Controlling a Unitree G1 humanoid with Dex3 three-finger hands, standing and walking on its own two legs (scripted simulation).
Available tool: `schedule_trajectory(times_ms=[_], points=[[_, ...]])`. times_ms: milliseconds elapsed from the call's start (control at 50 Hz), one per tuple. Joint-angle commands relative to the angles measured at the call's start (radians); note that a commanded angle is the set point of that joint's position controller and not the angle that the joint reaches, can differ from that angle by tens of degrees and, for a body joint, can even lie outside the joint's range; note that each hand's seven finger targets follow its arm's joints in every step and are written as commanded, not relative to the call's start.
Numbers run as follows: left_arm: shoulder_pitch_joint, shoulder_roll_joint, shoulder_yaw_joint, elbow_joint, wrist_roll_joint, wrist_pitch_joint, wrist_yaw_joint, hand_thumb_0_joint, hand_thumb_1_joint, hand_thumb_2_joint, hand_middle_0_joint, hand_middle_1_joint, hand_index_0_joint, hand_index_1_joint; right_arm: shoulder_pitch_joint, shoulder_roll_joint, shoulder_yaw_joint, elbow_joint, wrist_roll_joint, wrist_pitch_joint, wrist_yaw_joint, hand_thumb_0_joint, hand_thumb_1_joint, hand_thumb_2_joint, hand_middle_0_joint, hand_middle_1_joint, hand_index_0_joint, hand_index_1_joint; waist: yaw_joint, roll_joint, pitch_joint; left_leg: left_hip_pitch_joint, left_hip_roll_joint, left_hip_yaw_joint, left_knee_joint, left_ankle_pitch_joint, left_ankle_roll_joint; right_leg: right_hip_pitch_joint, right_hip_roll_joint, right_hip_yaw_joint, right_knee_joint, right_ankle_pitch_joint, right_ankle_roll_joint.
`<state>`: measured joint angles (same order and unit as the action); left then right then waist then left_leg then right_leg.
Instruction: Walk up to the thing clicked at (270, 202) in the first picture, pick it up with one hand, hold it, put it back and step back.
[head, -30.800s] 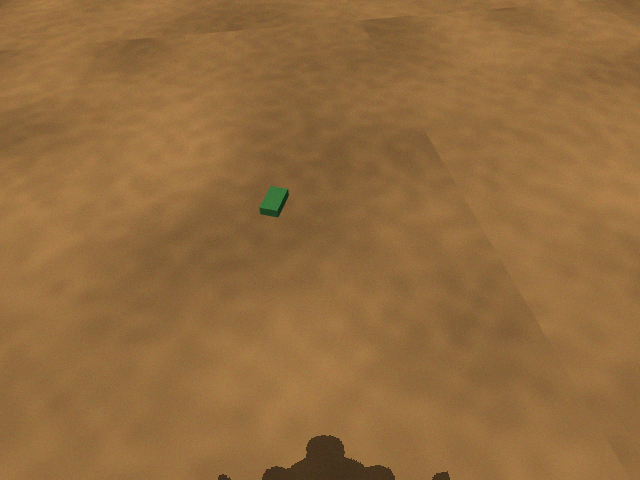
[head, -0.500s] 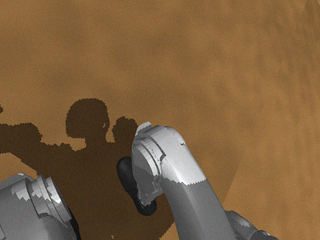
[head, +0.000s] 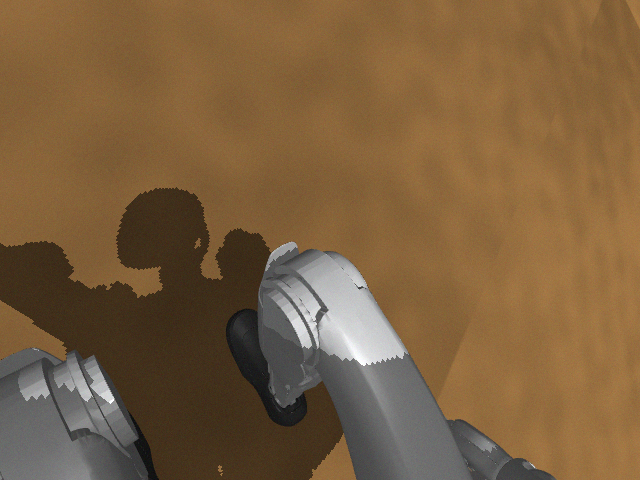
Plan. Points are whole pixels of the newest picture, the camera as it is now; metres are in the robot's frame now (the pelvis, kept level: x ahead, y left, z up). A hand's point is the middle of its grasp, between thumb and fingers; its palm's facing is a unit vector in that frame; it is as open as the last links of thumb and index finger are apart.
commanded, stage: open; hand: left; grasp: from above
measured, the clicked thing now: out of the picture +0.47 +0.30 -0.29
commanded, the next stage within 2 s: withdraw in 0.42 s
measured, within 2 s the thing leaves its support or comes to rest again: rests again in 0.70 s
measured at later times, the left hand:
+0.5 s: hand out of the picture +0.46 +0.30 -0.27, palm faces -0.45 -0.16 -0.88, open 13.9 cm
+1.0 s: hand out of the picture +0.47 +0.34 -0.13, palm faces -0.35 -0.10 -0.93, open 14.0 cm
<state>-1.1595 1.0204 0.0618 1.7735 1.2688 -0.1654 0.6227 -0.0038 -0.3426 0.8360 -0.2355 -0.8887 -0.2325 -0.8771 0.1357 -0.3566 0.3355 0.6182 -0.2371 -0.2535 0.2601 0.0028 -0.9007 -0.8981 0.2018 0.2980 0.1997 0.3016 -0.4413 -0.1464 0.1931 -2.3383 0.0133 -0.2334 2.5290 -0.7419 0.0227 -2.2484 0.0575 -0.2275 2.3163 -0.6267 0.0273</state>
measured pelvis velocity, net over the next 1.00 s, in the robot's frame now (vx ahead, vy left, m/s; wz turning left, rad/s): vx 0.00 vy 0.00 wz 0.07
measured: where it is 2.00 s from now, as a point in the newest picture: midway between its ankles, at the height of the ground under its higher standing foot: (213, 435)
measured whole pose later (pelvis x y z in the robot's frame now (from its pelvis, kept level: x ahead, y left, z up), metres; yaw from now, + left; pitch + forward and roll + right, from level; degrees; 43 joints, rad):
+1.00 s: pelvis +0.00 +0.00 +0.03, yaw +4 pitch +36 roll -12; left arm -0.99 0.75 -0.01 1.34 1.14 -0.01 0.37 0.00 -0.50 0.99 -0.10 -0.97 -0.09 -0.98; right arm 0.18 -0.31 0.14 0.67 -0.12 -0.11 0.27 0.00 -0.91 -0.90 0.20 0.30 0.20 0.30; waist -0.29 0.01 -0.06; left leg -2.31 0.01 -0.15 2.41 -0.73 0.03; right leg -2.25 0.03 -0.16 2.26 -0.65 0.01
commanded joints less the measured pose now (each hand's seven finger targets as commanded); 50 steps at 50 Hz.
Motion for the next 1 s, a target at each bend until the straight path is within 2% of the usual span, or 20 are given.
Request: schedule_trajectory(times_ms=[0,40,120,200,240,280,360,440,480,520,620,660,700,740,760,800,820,900,960,980], points=[[-0.239,0.158,-0.010,-0.093,-0.015,0.008,0.026,0.000,-0.471,0.936,-0.101,-0.986,-0.107,-0.978,0.219,-0.330,-0.093,0.022,0.009,0.005,-0.001,0.000,-0.895,-0.901,0.201,0.301,0.201,0.301,-0.074,0.565,-0.627,0.472,0.036,0.045,-0.273,0.266,-0.015,0.412,0.044,-0.053,-0.181,0.275,-0.049],[-0.255,0.188,0.009,-0.139,-0.014,0.006,0.024,0.000,-0.494,0.948,-0.082,-0.998,-0.087,-0.991,0.225,-0.337,-0.101,0.026,0.014,0.007,-0.002,0.000,-0.894,-0.901,0.201,0.301,0.201,0.301,-0.056,0.615,-0.660,0.515,0.039,0.038,-0.282,0.296,-0.024,0.401,0.041,-0.052,-0.172,0.288,-0.054],[-0.238,0.157,-0.006,-0.123,-0.011,0.003,0.011,0.000,-0.485,0.950,-0.074,-1.015,-0.083,-1.003,0.221,-0.332,-0.096,0.013,0.014,0.009,0.001,0.000,-0.891,-0.900,0.201,0.301,0.201,0.301,-0.069,0.593,-0.630,0.500,0.040,0.036,-0.284,0.289,-0.023,0.391,0.042,-0.057,-0.174,0.276,-0.052],[-0.252,0.180,0.001,-0.136,-0.017,0.000,0.012,0.000,-0.494,0.959,-0.067,-1.019,-0.075,-1.010,0.231,-0.340,-0.096,0.014,0.015,0.012,-0.006,0.000,-0.890,-0.899,0.201,0.301,0.201,0.301,-0.063,0.587,-0.628,0.483,0.035,0.048,-0.285,0.265,-0.018,0.403,0.040,-0.052,-0.185,0.264,-0.051],[-0.228,0.155,-0.022,-0.090,-0.018,-0.002,0.006,0.000,-0.498,0.970,-0.069,-1.020,-0.074,-1.014,0.219,-0.337,-0.088,0.007,0.010,0.010,-0.009,0.000,-0.891,-0.900,0.201,0.301,0.201,0.301,-0.082,0.535,-0.600,0.452,0.035,0.053,-0.269,0.243,-0.010,0.408,0.047,-0.052,-0.196,0.252,-0.048],[-0.243,0.188,-0.006,-0.117,-0.023,-0.011,0.016,0.000,-0.490,0.971,-0.070,-1.024,-0.076,-1.017,0.224,-0.344,-0.090,0.001,0.014,0.013,-0.016,0.000,-0.890,-0.900,0.201,0.301,0.201,0.301,-0.068,0.542,-0.633,0.459,0.035,0.049,-0.281,0.246,-0.012,0.442,0.047,-0.048,-0.200,0.258,-0.050],[-0.253,0.193,-0.006,-0.148,-0.016,-0.012,0.019,0.000,-0.483,0.992,-0.074,-1.030,-0.078,-1.025,0.222,-0.337,-0.087,0.008,0.012,0.012,-0.016,0.000,-0.889,-0.899,0.201,0.301,0.201,0.301,-0.061,0.593,-0.671,0.514,0.041,0.043,-0.287,0.268,-0.021,0.428,0.048,-0.053,-0.188,0.269,-0.052],[-0.249,0.168,-0.019,-0.113,-0.008,-0.010,0.025,0.000,-0.477,0.979,-0.074,-1.018,-0.078,-1.011,0.215,-0.338,-0.086,0.008,0.008,0.011,-0.014,0.000,-0.888,-0.898,0.201,0.301,0.201,0.301,-0.074,0.569,-0.620,0.482,0.040,0.039,-0.282,0.259,-0.020,0.401,0.045,-0.059,-0.184,0.264,-0.050],[-0.258,0.191,-0.012,-0.126,-0.012,-0.008,0.026,0.000,-0.471,0.995,-0.080,-1.030,-0.083,-1.025,0.222,-0.337,-0.082,0.007,0.010,0.011,-0.016,0.000,-0.888,-0.898,0.201,0.301,0.201,0.301,-0.076,0.560,-0.614,0.456,0.037,0.055,-0.273,0.245,-0.012,0.425,0.047,-0.048,-0.200,0.261,-0.046],[-0.260,0.220,0.014,-0.135,-0.011,-0.006,0.034,0.000,-0.509,0.975,-0.081,-0.994,-0.086,-0.987,0.223,-0.341,-0.088,0.016,0.012,0.012,-0.019,0.000,-0.906,-0.902,0.201,0.300,0.201,0.300,-0.051,0.597,-0.650,0.488,0.040,0.045,-0.285,0.262,-0.021,0.417,0.043,-0.053,-0.189,0.264,-0.053],[-0.256,0.200,0.021,-0.183,-0.017,0.019,0.029,0.000,-0.488,0.959,-0.103,-0.956,-0.104,-0.954,0.224,-0.342,-0.116,0.005,0.009,0.011,-0.009,0.000,-0.906,-0.903,0.201,0.300,0.200,0.300,-0.050,0.631,-0.676,0.525,0.039,0.056,-0.287,0.275,-0.021,0.422,0.044,-0.046,-0.188,0.282,-0.053],[-0.281,0.250,0.077,-0.338,-0.022,0.029,0.024,0.000,-0.494,0.965,-0.098,-0.954,-0.097,-0.954,0.242,-0.342,-0.144,0.011,0.019,0.013,-0.004,0.000,-0.905,-0.903,0.200,0.300,0.200,0.300,-0.001,0.740,-0.813,0.624,0.039,0.057,-0.305,0.350,-0.036,0.428,0.034,-0.043,-0.177,0.318,-0.062],[-0.207,0.168,0.040,-0.346,-0.043,0.050,-0.001,0.000,-0.507,0.969,-0.104,-0.940,-0.096,-0.947,0.220,-0.318,-0.166,0.008,0.033,0.019,0.006,0.000,-0.908,-0.905,0.200,0.300,0.200,0.300,0.027,0.741,-0.859,0.647,0.037,0.070,-0.306,0.383,-0.034,0.427,0.043,-0.037,-0.180,0.334,-0.064],[-0.213,0.157,0.059,-0.445,-0.059,0.064,-0.020,0.000,-0.510,0.976,-0.082,-0.956,-0.079,-0.957,0.248,-0.303,-0.193,0.021,0.050,0.034,0.014,0.000,-0.903,-0.903,0.200,0.300,0.200,0.300,0.044,0.752,-0.900,0.619,0.029,0.085,-0.314,0.388,-0.029,0.433,0.039,-0.026,-0.185,0.345,-0.068],[-0.186,0.119,0.049,-0.487,-0.068,0.078,-0.033,0.000,-0.520,0.985,-0.076,-0.964,-0.072,-0.967,0.240,-0.287,-0.206,0.018,0.059,0.043,0.017,0.000,-0.902,-0.903,0.200,0.300,0.200,0.300,0.079,0.760,-0.953,0.628,0.024,0.096,-0.328,0.400,-0.029,0.442,0.041,-0.020,-0.191,0.354,-0.069],[-0.172,0.032,0.004,-0.493,-0.083,0.107,-0.078,0.000,-0.521,0.991,-0.075,-0.969,-0.069,-0.973,0.239,-0.269,-0.231,0.040,0.080,0.063,0.026,0.000,-0.900,-0.902,0.200,0.300,0.200,0.300,0.089,0.744,-0.934,0.605,0.020,0.109,-0.334,0.377,-0.023,0.383,0.043,-0.008,-0.198,0.329,-0.072],[-0.157,0.034,0.006,-0.504,-0.091,0.119,-0.096,0.000,-0.522,0.992,-0.078,-0.962,-0.070,-0.968,0.244,-0.270,-0.240,0.041,0.091,0.075,0.026,0.000,-0.900,-0.903,0.200,0.300,0.200,0.300,0.103,0.704,-0.922,0.569,0.018,0.117,-0.340,0.351,-0.017,0.378,0.043,0.000,-0.211,0.315,-0.071],[-0.122,-0.112,-0.061,-0.547,-0.129,0.161,-0.204,0.000,-0.511,0.999,-0.087,-0.971,-0.078,-0.980,0.264,-0.250,-0.283,0.053,0.119,0.131,0.016,0.000,-0.900,-0.903,0.200,0.300,0.200,0.300,0.105,0.588,-0.869,0.530,0.001,0.117,-0.417,0.251,-0.009,0.339,0.028,0.021,-0.253,0.225,-0.078],[-0.184,-0.144,-0.089,-0.688,-0.147,0.167,-0.282,0.000,-0.518,1.009,-0.094,-0.968,-0.079,-0.984,0.278,-0.239,-0.316,0.043,0.143,0.176,-0.008,0.000,-0.903,-0.905,0.200,0.300,0.200,0.300,0.129,0.578,-0.976,0.610,-0.006,0.120,-0.468,0.258,-0.013,0.388,0.020,0.041,-0.279,0.231,-0.084],[-0.179,-0.197,-0.115,-0.667,-0.156,0.173,-0.305,0.000,-0.506,1.003,-0.103,-0.960,-0.088,-0.976,0.275,-0.232,-0.323,0.049,0.150,0.191,-0.016,0.000,-0.901,-0.905,0.200,0.301,0.200,0.301,0.120,0.558,-0.948,0.610,-0.007,0.118,-0.482,0.261,-0.015,0.375,0.016,0.045,-0.289,0.234,-0.085]])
